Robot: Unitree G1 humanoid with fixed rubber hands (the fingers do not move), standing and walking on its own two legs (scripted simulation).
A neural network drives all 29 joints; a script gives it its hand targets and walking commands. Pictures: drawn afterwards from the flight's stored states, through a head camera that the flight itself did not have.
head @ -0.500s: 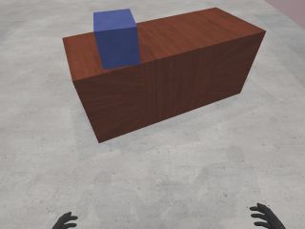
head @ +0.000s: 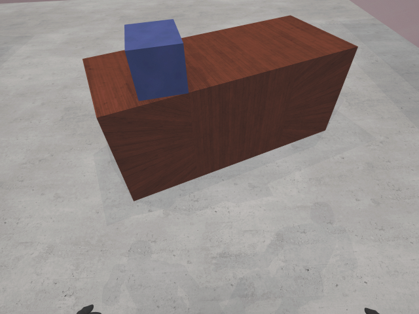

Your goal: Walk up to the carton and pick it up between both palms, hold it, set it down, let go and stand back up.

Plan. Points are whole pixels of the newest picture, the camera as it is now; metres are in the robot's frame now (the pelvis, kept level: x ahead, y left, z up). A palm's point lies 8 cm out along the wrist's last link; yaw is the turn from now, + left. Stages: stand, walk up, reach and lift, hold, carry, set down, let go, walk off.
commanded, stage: stand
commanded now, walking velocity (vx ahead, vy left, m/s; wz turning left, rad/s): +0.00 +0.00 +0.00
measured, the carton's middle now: (156, 58) +1.19 +0.28 -0.05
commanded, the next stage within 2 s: walk up in 1.16 s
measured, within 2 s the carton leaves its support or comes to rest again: neither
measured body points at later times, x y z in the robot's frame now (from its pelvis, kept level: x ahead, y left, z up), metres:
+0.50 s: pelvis +0.00 +0.00 +0.01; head +0.00 +0.00 +0.45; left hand +0.10 +0.30 -0.11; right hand +0.09 -0.30 -0.11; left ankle +0.00 +0.13 -0.74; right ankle +0.00 -0.12 -0.74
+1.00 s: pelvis +0.00 +0.00 +0.01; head +0.01 +0.00 +0.46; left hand +0.09 +0.31 -0.11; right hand +0.08 -0.31 -0.12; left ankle +0.00 +0.13 -0.74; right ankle +0.00 -0.12 -0.74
